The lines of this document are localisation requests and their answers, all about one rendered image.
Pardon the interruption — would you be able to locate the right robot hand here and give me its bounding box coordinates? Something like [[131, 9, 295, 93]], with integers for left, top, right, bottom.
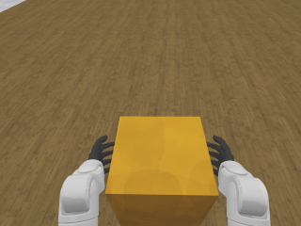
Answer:
[[206, 136, 234, 177]]

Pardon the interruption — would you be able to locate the left robot forearm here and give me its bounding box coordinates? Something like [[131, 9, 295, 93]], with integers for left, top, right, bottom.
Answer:
[[58, 159, 105, 226]]

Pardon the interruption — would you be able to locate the carton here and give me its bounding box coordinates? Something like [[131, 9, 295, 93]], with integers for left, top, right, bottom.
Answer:
[[104, 116, 219, 226]]

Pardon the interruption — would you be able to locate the left robot hand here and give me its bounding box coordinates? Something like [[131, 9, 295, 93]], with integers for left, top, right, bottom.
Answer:
[[88, 135, 115, 174]]

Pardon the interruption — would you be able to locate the right robot forearm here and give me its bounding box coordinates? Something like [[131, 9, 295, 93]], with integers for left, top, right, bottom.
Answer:
[[218, 160, 271, 226]]

